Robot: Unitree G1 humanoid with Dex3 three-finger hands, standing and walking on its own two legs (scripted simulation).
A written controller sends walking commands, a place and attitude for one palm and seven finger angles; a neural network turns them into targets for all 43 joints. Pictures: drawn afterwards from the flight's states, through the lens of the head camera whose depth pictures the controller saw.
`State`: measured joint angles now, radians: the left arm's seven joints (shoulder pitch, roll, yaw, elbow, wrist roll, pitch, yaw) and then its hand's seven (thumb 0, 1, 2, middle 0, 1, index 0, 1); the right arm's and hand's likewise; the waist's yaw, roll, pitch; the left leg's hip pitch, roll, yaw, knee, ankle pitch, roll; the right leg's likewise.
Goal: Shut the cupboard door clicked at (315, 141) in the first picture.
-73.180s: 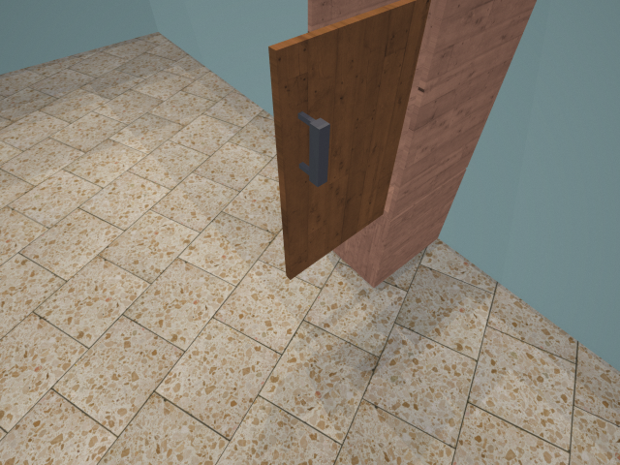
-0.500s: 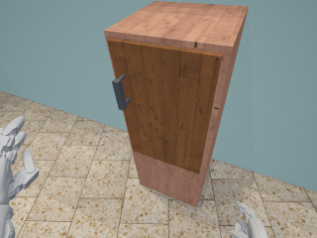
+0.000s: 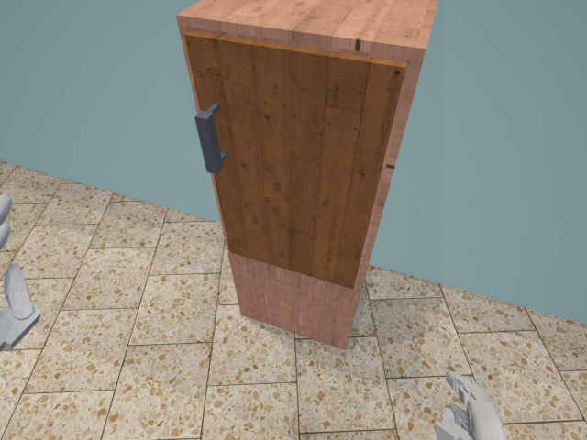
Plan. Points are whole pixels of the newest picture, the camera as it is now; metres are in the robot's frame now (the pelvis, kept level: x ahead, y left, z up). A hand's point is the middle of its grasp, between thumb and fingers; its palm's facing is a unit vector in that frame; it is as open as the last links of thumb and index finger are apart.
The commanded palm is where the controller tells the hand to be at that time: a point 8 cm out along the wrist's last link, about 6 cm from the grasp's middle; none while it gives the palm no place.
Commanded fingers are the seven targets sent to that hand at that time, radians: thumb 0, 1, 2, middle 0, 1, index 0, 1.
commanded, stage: step back with the hand held close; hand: left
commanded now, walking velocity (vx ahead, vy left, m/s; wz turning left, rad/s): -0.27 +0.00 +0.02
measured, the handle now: (215, 138) +0.63 +0.19 +0.08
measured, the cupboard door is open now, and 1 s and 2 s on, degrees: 0 0 0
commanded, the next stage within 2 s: stop stepping back and stand still in 1.06 s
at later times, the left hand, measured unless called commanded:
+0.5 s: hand out of the picture +0.16 +0.27 +0.17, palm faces +0.47 -0.74 -0.48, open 7.4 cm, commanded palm +0.09 +0.30 +0.19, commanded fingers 0.00 0.90 0.90 -0.20 -0.30 -0.20 -0.30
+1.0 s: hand out of the picture +0.05 +0.29 +0.19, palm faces +0.55 -0.71 -0.44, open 7.4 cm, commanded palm -0.03 +0.32 +0.19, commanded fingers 0.00 0.90 0.90 -0.20 -0.30 -0.20 -0.30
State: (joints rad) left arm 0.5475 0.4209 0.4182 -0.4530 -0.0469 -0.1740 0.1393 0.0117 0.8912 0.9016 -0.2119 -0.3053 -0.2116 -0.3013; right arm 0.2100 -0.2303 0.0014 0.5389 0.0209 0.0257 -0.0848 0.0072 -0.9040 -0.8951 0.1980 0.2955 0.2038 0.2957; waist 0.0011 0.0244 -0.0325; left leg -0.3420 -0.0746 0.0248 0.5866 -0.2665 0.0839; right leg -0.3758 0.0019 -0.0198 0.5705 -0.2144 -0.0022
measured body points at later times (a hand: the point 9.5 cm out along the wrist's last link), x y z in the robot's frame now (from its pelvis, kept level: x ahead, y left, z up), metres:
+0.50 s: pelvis -0.04 +0.00 -0.01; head -0.04 +0.02 +0.44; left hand +0.12 +0.31 +0.20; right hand +0.11 -0.25 -0.08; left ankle +0.03 +0.07 -0.73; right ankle +0.02 -0.13 -0.73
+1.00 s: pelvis -0.12 +0.00 -0.01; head -0.12 +0.04 +0.44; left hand +0.01 +0.33 +0.21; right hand +0.06 -0.23 -0.07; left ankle +0.02 +0.08 -0.73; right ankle -0.12 -0.15 -0.68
